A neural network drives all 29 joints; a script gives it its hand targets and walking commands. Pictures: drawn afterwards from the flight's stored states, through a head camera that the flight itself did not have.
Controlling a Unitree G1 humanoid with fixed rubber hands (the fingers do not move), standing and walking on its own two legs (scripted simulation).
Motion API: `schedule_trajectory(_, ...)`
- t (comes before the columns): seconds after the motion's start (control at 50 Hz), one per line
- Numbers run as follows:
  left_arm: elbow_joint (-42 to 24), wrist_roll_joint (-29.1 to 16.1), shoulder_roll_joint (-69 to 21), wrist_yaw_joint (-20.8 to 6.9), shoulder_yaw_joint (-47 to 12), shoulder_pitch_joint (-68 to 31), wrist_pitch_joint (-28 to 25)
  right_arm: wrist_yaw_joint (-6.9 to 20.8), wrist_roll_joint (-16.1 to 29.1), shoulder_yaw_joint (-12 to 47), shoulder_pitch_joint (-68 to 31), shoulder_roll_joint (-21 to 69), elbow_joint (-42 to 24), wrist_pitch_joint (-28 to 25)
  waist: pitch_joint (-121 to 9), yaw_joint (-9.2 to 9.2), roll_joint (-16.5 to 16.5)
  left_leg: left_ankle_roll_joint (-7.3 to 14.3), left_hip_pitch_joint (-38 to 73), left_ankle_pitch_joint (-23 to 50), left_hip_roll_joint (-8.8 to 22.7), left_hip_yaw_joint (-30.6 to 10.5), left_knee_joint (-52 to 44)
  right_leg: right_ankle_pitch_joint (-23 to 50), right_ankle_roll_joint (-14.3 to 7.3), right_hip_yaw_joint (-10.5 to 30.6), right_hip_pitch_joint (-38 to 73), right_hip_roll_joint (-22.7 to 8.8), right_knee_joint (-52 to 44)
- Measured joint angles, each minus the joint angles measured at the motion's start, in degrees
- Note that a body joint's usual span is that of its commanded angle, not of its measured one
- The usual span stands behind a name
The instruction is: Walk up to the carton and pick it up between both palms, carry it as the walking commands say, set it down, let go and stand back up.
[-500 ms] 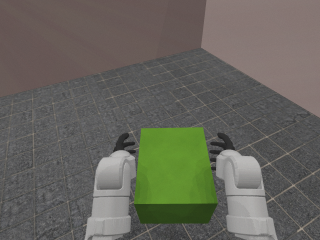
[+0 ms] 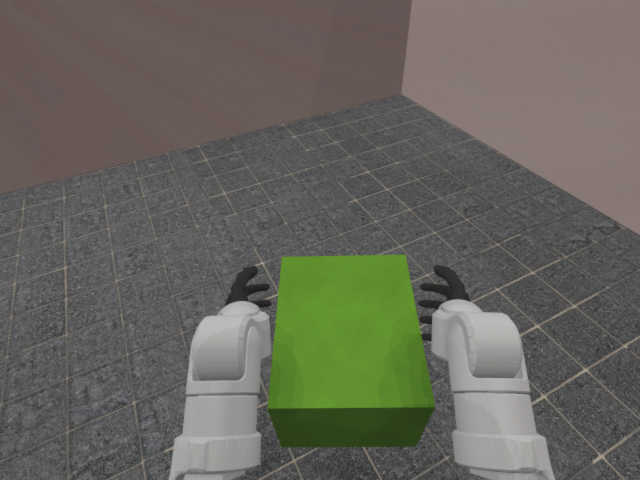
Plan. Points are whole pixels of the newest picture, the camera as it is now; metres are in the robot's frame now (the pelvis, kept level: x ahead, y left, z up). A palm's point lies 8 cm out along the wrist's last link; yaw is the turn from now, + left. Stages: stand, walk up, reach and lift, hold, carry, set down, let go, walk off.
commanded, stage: carry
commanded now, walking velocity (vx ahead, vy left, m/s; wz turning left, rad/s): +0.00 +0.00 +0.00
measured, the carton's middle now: (345, 347) +0.32 +0.00 -0.01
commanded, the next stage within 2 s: none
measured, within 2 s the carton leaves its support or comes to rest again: neither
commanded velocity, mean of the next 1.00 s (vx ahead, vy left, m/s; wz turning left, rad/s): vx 0.00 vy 0.00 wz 0.00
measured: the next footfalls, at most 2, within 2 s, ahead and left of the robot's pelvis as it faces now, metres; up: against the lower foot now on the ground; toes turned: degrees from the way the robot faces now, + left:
none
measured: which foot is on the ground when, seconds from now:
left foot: down 0.00-1.00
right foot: down 0.00-1.00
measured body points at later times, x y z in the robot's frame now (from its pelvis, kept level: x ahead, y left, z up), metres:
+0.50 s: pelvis +0.00 -0.01 +0.00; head -0.02 -0.01 +0.45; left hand +0.31 +0.12 +0.08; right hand +0.31 -0.14 +0.08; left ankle +0.01 +0.10 -0.74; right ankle +0.04 -0.14 -0.74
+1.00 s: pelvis +0.00 -0.02 +0.00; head -0.02 -0.02 +0.45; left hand +0.31 +0.12 +0.08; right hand +0.31 -0.15 +0.08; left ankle +0.01 +0.10 -0.74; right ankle +0.04 -0.14 -0.74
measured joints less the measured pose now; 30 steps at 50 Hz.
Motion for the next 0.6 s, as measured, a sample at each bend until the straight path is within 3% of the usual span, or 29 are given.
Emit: schedule_trajectory(0.6, 0.16, 0.57, 0.07, -0.73, 0.04, 0.21, -0.72, 0.48, -0.48, 0.30, 0.06, -0.02, 0.38, -0.60, 0.17, -0.10, 0.03, -0.87, -0.05, 0.22, 0.73, -0.34, -0.15, -0.29, -0.72, -0.43, -0.05, 0.53, 0.14)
